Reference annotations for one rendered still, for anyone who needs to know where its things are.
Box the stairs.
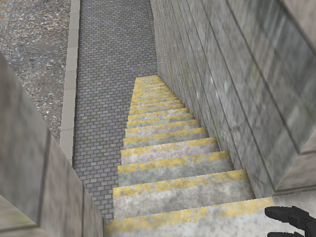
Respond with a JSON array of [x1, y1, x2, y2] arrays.
[[113, 75, 256, 220]]

